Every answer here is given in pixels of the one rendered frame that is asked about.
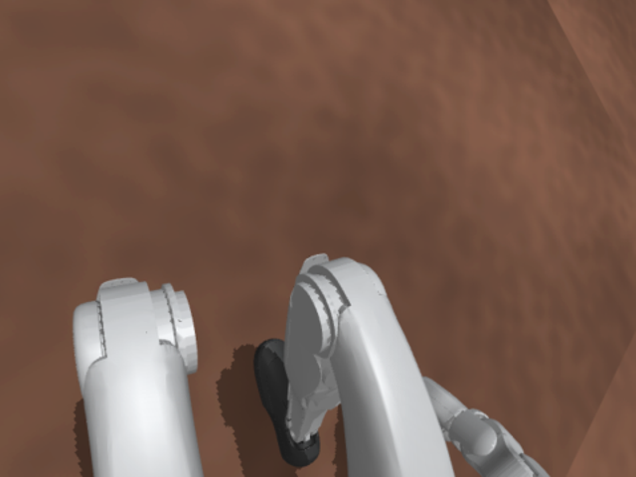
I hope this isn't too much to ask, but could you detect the right robot arm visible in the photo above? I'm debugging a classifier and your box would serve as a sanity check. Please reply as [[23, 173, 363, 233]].
[[448, 408, 551, 477]]

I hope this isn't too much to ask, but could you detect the right robot foot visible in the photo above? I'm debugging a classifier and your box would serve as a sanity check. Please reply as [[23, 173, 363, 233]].
[[253, 339, 320, 467]]

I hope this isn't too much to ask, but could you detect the right robot hand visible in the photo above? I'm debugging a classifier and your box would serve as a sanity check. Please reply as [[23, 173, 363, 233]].
[[422, 377, 468, 442]]

